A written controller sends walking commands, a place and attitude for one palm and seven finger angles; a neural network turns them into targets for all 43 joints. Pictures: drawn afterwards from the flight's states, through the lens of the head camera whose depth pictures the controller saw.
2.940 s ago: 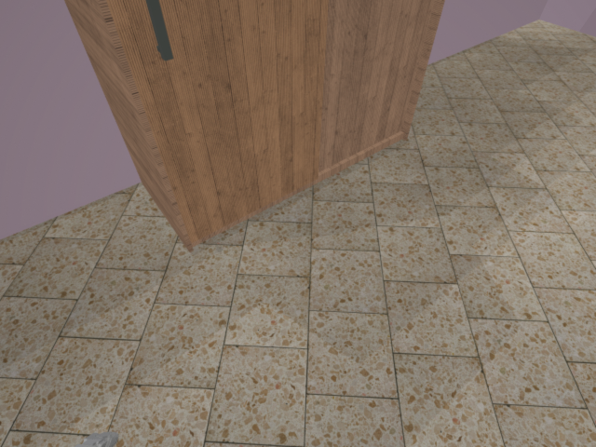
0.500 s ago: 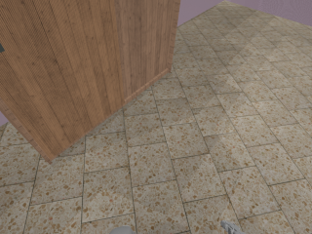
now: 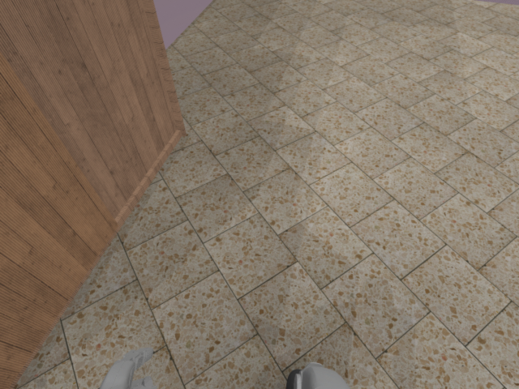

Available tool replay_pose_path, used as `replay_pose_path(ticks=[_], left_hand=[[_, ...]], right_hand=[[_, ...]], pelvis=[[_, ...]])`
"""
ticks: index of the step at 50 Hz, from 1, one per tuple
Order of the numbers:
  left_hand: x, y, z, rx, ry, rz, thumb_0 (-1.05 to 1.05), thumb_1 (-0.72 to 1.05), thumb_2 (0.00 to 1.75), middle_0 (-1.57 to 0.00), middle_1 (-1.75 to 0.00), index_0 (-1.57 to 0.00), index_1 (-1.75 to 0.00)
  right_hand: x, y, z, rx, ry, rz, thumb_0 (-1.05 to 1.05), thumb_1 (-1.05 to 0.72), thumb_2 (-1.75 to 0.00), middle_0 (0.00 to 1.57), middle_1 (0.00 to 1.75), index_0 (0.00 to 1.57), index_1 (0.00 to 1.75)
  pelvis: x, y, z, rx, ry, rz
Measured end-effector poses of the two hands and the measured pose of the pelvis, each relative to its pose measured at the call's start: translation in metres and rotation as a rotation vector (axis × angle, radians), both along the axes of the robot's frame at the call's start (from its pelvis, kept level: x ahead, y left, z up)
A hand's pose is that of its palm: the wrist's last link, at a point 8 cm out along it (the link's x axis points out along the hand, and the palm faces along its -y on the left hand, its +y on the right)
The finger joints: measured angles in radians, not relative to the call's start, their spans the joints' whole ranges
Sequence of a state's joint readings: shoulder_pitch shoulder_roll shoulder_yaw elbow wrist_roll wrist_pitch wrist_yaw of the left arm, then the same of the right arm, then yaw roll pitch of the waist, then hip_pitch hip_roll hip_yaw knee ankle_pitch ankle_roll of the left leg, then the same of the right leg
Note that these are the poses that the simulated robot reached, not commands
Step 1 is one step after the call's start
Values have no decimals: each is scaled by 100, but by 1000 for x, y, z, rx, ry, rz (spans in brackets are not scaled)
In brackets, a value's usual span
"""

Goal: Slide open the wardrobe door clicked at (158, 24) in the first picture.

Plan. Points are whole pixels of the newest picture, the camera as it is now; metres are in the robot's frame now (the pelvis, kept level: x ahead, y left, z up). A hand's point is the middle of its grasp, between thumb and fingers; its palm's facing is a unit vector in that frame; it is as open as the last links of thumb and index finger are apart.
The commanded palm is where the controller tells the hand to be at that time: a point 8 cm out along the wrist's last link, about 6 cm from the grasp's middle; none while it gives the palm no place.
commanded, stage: walk to a spot facing it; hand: left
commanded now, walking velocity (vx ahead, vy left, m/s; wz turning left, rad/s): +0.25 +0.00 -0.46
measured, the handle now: out of the picture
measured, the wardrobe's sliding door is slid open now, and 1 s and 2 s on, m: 0.00 0.00 0.00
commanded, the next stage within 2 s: turn to face it in 0.02 s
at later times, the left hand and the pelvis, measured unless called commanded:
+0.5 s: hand (151, 359) +0.20 +0.21 -0.19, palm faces +0.12 -0.98 -0.16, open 7.3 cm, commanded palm none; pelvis +0.16 +0.02 -0.01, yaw +4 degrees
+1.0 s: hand (147, 342) +0.22 +0.21 -0.14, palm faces +0.35 -0.89 -0.30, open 7.4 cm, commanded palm none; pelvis +0.19 -0.03 +0.00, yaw +20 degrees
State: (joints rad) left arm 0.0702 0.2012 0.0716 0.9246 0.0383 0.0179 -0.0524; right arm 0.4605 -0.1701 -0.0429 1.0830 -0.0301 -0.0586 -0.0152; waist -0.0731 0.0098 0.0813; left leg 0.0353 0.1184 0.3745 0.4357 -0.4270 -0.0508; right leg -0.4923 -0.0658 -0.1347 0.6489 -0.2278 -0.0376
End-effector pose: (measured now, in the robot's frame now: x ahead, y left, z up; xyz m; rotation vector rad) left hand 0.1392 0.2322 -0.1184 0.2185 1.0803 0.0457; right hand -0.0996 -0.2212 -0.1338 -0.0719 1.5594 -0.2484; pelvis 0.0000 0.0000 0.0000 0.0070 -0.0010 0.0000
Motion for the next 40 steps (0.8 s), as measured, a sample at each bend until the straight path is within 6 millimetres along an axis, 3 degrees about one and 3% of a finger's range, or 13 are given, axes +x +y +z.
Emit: replay_pose_path(ticks=[3,5,9,13,17,21,24,30,40], left_hand=[[44,-18,-10,1,-65,-31,0,91,90,-20,-29,-20,-30],[55,-25,-11,-2,-62,-32,0,91,90,-20,-29,-20,-30],[53,-32,-9,4,25,-35,0,91,90,-20,-29,-20,-30],[56,-19,-5,28,70,9,-1,94,90,-20,-30,-20,-30],[60,-6,-10,9,86,64,-1,94,90,-20,-30,-20,-30],[60,9,-28,-32,101,152,0,92,90,-20,-30,-20,-30],[55,21,-40,-45,141,211,0,92,90,-20,-29,-20,-30],[43,39,-28,-32,203,270,0,91,90,-20,-29,-20,-30],[46,50,-7,27,166,374,0,91,90,-20,-29,-20,-30]], right_hand=[[15,-5,-12,28,48,-40,0,-91,-90,20,30,20,30],[42,-11,-15,21,22,-48,1,-91,-90,20,30,20,30],[124,-25,-11,-15,-134,-32,1,-91,-90,20,30,20,30],[200,-27,0,-35,-280,3,0,-91,-90,19,30,19,30],[256,-19,8,-43,-333,65,0,-92,-90,19,30,19,30],[300,-5,9,-56,-334,158,0,-92,-90,19,30,19,30],[325,7,8,-64,-331,216,0,-92,-90,20,30,20,30],[351,21,18,-57,-316,272,0,-91,-90,20,30,20,30],[381,9,20,-38,-296,347,0,-91,-90,20,30,20,30]], pelvis=[[30,-15,-14,4,-7,-25],[43,-19,-13,-3,-20,-42],[69,-20,-1,-13,-21,-73],[95,-17,6,-23,-14,-66],[121,-8,7,-41,-23,-25],[147,8,-1,-64,-33,32],[158,18,-7,-49,-21,64],[168,27,5,-42,8,116],[180,15,12,-44,26,231]])
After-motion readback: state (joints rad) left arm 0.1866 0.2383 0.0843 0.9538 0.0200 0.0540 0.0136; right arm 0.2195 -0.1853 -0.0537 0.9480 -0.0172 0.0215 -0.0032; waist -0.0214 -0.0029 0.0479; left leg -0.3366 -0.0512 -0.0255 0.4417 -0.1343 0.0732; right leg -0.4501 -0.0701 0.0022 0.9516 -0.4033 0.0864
